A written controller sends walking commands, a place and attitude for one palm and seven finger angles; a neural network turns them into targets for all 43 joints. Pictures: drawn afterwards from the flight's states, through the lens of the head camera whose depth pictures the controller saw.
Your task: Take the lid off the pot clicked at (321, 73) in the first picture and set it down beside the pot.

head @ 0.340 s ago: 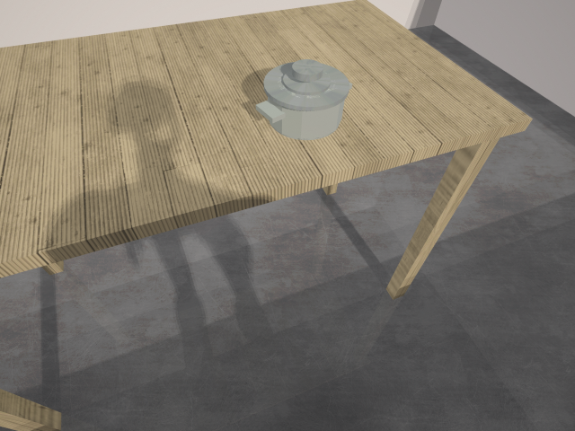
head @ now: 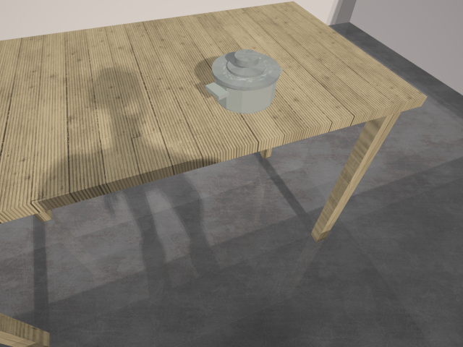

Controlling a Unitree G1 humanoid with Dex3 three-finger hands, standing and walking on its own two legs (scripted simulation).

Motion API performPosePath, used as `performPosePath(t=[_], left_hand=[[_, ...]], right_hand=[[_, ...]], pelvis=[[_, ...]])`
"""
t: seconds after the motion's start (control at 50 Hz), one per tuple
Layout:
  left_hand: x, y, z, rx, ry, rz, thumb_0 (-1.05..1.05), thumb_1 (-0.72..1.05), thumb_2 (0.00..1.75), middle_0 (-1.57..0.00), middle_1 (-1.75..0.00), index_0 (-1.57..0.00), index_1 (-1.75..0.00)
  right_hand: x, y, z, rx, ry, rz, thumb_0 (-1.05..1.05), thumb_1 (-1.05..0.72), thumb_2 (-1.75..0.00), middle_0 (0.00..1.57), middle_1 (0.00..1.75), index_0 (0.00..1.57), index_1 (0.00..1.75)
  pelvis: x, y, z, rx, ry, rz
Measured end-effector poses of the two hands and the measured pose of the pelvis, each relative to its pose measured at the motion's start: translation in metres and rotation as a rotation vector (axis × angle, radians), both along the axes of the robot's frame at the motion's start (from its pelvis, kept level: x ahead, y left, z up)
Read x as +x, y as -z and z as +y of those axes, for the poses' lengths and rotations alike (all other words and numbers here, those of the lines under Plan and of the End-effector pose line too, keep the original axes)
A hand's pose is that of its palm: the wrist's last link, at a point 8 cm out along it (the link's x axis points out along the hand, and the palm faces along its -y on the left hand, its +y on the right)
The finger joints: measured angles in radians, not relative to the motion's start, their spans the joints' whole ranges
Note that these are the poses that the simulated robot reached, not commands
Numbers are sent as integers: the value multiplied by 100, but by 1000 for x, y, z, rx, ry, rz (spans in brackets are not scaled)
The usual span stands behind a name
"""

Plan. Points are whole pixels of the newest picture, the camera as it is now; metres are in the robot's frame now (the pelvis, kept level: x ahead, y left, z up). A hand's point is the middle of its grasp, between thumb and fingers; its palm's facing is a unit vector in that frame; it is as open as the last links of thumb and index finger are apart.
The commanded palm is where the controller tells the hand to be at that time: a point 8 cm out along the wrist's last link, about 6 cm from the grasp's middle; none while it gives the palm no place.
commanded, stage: look at it before walking up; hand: left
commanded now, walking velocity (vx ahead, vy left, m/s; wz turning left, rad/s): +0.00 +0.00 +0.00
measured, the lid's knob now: (246, 57) +0.67 +0.01 +0.16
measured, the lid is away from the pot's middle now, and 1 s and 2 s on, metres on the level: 0.00 0.00 0.00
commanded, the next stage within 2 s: walk to a spot facing it in 0.30 s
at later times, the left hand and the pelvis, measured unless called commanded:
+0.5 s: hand out of the picture +0.01 +0.17 -0.17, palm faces +0.04 -0.98 -0.20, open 7.4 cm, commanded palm none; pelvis +0.00 -0.01 +0.00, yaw -1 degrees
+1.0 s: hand out of the picture +0.06 +0.12 -0.15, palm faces -0.16 -0.95 -0.28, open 7.4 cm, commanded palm none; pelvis -0.01 -0.07 +0.00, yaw -16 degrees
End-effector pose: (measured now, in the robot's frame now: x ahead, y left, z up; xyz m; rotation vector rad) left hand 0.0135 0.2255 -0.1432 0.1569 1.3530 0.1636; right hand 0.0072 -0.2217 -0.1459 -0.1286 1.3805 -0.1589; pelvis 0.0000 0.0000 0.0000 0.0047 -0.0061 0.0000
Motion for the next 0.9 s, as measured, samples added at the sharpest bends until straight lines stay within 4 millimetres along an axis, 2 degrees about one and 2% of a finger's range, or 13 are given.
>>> performPosePath(t=[0.44, 0.58, 0.7, 0.8, 0.9], left_hand=[[-11, 0, -9, -6, -20, 18, 1, 91, 89, -20, -30, -20, -30], [-11, 3, -9, -11, -1, 41, 1, 91, 89, -20, -30, -20, -30], [5, 4, -7, 31, 48, 37, 1, 91, 89, -20, -30, -20, -30], [29, -2, -19, 88, 104, -8, 1, 91, 89, -20, -30, -20, -30], [39, -16, -39, 101, 131, -25, 1, 91, 89, -20, -30, -20, -30]], right_hand=[[-5, 0, -4, 4, -1, 13, 1, -92, -90, 20, 30, 20, 30], [-9, 3, -11, -11, 43, -5, 1, -91, -90, 20, 30, 20, 30], [-12, 13, -30, -15, 103, -45, 1, -91, -90, 20, 30, 20, 30], [-10, 30, -59, -1, 145, -71, 1, -91, -90, 20, 30, 20, 30], [5, 16, -86, -18, 159, -95, 1, -91, -90, 20, 30, 20, 30]], pelvis=[[-2, -1, -7, 0, -5, 0], [-7, 4, -9, 2, 45, 6], [-11, 13, -22, 31, 113, 8], [-10, 22, -43, 33, 167, 6], [-11, 9, -59, 40, 212, 20]])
